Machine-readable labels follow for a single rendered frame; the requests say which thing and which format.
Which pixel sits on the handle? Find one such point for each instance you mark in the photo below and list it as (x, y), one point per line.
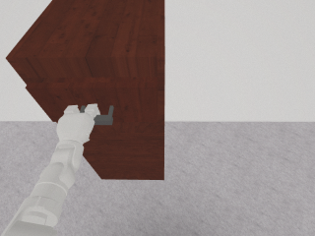
(102, 119)

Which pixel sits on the cabinet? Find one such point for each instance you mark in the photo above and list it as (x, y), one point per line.
(104, 39)

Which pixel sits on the robot left upper arm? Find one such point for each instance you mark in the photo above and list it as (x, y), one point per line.
(22, 228)

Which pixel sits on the drawer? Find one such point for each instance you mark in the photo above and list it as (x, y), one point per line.
(135, 99)

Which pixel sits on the left robot hand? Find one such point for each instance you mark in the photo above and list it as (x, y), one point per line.
(76, 126)

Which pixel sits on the left robot forearm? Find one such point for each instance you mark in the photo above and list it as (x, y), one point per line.
(44, 205)

